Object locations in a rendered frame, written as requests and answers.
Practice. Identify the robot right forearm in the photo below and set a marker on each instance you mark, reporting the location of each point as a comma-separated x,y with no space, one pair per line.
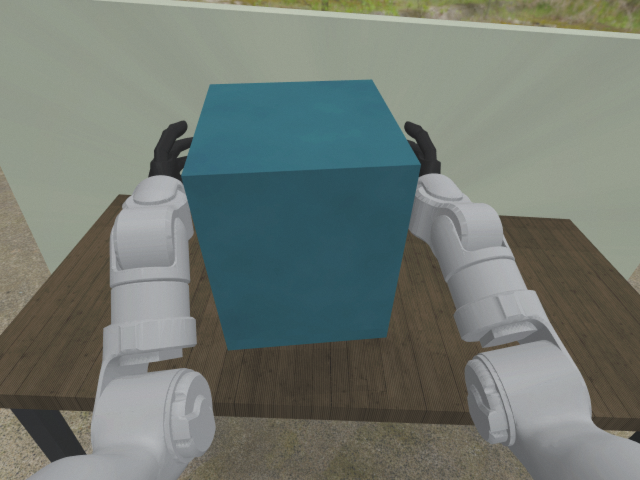
493,304

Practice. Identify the left robot hand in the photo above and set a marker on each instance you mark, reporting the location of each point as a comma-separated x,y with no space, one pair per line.
165,160

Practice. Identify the robot left forearm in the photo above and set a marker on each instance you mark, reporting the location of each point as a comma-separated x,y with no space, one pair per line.
149,277

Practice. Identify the carton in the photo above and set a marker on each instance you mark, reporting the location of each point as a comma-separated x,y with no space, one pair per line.
301,195

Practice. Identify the left robot upper arm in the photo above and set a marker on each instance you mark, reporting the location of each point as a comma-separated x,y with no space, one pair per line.
146,426

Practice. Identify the right robot upper arm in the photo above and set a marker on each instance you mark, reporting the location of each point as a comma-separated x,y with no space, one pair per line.
529,398

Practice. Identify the table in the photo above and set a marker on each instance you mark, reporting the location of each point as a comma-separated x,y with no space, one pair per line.
51,353

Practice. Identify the right robot hand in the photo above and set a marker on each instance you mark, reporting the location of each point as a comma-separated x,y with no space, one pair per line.
424,150

